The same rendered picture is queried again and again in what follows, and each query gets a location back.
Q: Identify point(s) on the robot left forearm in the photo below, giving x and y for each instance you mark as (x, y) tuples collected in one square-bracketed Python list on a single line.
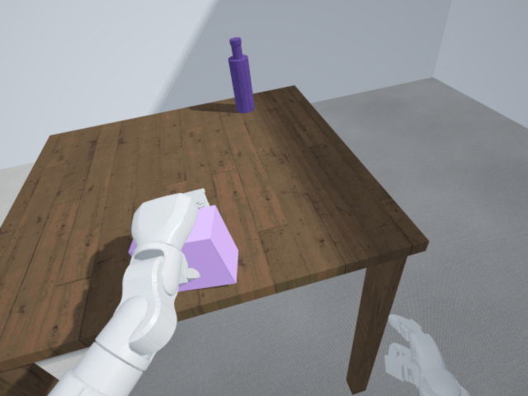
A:
[(142, 324)]

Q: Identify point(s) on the sponge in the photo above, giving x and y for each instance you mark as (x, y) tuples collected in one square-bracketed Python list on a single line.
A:
[(210, 250)]

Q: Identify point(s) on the robot right forearm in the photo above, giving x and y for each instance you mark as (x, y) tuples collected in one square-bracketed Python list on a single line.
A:
[(439, 382)]

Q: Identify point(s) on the left robot hand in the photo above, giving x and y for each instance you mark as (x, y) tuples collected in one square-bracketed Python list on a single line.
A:
[(170, 220)]

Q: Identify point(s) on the right robot hand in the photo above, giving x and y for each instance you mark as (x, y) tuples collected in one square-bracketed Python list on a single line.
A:
[(407, 364)]

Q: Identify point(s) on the table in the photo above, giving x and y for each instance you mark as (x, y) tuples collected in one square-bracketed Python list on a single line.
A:
[(297, 202)]

